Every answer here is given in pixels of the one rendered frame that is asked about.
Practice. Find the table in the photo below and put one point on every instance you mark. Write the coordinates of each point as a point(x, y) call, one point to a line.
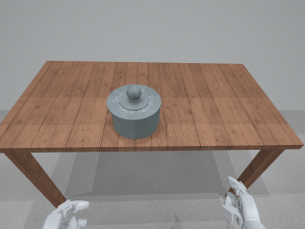
point(204, 107)

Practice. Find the pot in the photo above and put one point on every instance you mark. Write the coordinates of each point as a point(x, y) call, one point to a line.
point(136, 129)

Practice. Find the left robot hand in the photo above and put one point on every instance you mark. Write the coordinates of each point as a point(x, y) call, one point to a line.
point(55, 219)

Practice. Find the knob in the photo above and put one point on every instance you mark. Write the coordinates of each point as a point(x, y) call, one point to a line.
point(133, 92)

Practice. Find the lid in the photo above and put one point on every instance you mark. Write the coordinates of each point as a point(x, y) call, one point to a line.
point(146, 106)

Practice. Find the right robot hand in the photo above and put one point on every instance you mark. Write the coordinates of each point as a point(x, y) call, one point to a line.
point(240, 207)

